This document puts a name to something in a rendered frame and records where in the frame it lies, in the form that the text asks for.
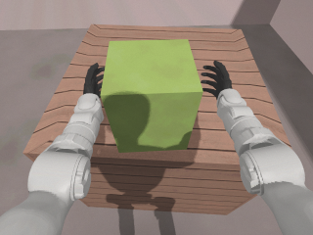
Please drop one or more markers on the right robot forearm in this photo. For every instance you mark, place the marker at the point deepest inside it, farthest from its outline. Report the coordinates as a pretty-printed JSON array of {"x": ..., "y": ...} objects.
[{"x": 244, "y": 128}]

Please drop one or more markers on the right robot upper arm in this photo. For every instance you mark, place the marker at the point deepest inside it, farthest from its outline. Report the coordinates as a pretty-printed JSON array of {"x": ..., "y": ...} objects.
[{"x": 274, "y": 173}]

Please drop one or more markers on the left robot upper arm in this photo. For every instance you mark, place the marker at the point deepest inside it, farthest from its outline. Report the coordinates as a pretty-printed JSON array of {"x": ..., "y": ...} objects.
[{"x": 57, "y": 180}]

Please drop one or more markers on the left robot forearm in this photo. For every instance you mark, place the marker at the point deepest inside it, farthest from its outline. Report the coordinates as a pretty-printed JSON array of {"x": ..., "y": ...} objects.
[{"x": 81, "y": 131}]

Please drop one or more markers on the pedestal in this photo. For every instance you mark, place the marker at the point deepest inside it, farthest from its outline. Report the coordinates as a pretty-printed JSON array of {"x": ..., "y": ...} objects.
[{"x": 206, "y": 177}]

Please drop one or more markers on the robot right hand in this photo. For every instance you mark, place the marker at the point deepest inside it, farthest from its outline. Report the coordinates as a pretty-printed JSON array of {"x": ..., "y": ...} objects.
[{"x": 222, "y": 79}]

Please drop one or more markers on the carton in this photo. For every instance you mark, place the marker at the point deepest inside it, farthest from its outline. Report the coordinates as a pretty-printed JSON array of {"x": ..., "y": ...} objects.
[{"x": 151, "y": 92}]

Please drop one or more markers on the robot left hand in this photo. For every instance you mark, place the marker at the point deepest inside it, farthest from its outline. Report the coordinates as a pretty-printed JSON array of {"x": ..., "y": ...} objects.
[{"x": 91, "y": 85}]

